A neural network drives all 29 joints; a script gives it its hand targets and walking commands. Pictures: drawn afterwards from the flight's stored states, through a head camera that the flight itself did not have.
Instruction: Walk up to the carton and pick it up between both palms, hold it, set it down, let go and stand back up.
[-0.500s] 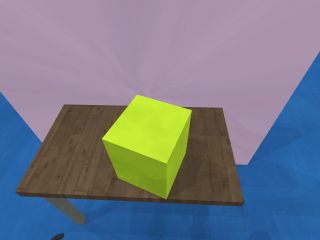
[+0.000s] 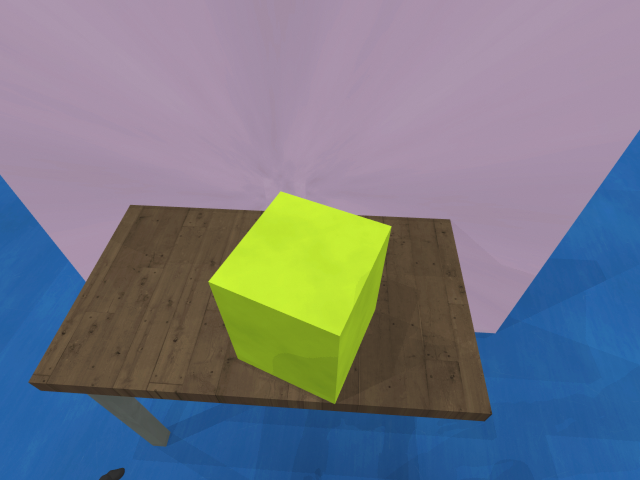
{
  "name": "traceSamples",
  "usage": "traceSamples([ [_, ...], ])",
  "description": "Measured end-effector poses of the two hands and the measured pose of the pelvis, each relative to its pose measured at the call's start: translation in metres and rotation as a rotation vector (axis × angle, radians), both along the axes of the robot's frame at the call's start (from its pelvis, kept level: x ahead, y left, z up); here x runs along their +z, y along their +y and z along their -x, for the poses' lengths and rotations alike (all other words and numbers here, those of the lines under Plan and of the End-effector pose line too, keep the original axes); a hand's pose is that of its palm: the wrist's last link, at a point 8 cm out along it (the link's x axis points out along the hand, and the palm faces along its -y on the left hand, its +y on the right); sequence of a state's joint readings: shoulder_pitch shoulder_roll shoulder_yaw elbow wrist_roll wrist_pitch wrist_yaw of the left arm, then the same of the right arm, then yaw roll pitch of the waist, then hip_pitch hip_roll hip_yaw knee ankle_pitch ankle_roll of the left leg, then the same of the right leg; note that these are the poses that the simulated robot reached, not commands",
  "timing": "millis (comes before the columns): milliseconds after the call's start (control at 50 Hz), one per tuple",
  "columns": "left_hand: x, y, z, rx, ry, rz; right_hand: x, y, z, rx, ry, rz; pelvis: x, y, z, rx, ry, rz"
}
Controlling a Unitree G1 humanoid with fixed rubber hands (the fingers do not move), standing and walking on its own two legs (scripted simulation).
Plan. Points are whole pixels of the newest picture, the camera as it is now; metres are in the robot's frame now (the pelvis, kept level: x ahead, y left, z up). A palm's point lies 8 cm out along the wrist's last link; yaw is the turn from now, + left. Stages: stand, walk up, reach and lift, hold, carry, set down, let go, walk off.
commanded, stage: walk up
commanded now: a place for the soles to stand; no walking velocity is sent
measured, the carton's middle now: (307, 298) +0.43 +0.05 -0.09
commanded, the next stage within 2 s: none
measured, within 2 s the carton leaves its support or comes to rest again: neither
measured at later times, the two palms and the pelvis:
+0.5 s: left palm out of the picture +0.05 +0.42 -0.13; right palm out of the picture +0.08 -0.19 -0.12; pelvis -0.02 +0.10 -0.02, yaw +2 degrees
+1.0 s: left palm out of the picture +0.06 +0.37 -0.12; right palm out of the picture +0.00 -0.25 -0.11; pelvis -0.05 +0.07 -0.01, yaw -1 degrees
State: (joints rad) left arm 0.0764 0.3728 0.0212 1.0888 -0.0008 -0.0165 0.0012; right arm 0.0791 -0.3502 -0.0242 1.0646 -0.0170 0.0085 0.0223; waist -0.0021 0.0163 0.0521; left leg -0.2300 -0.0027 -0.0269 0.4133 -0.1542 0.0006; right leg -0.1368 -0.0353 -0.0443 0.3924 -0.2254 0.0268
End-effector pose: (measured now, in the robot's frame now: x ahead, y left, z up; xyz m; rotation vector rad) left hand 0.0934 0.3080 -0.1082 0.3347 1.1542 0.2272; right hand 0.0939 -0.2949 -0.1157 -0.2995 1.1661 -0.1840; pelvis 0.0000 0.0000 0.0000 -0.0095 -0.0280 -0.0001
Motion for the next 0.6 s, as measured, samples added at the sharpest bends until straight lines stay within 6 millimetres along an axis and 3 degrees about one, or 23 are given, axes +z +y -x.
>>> traceSamples([
  [80,0.004,0.019,0.010,0.015,0.001,-0.058,-0.001,-0.006,-0.014,0.011,-0.025,0.023,-0.006,0.010,0.007,0.001,-0.003,0.008],
  [160,0.010,0.052,0.025,0.023,0.024,-0.124,0.001,0.001,-0.016,0.021,-0.026,0.035,-0.008,0.028,0.013,0.000,0.008,-0.009],
  [260,0.003,0.101,0.032,0.021,0.010,-0.156,-0.007,0.025,-0.005,0.048,0.009,0.070,-0.021,0.060,0.019,0.039,0.017,0.004],
  [320,-0.010,0.123,0.034,0.039,-0.001,-0.132,-0.012,0.052,0.008,0.052,0.030,0.082,-0.028,0.078,0.022,0.039,-0.009,-0.032],
  [400,-0.018,0.121,0.040,0.054,0.013,-0.055,-0.007,0.088,0.022,0.054,0.038,0.052,-0.020,0.091,0.018,0.057,-0.001,0.003],
  [460,-0.022,0.116,0.043,0.048,0.029,-0.014,-0.003,0.103,0.020,0.048,-0.002,0.039,-0.016,0.097,0.017,0.044,0.001,0.003],
  [520,-0.024,0.111,0.045,0.028,0.048,-0.001,-0.002,0.107,0.018,0.040,-0.044,0.042,-0.016,0.100,0.021,0.032,-0.003,0.001],
  [600,-0.021,0.107,0.043,-0.001,0.047,-0.010,0.001,0.093,0.024,0.025,-0.068,0.071,-0.016,0.096,0.029,0.017,-0.004,-0.001],
])
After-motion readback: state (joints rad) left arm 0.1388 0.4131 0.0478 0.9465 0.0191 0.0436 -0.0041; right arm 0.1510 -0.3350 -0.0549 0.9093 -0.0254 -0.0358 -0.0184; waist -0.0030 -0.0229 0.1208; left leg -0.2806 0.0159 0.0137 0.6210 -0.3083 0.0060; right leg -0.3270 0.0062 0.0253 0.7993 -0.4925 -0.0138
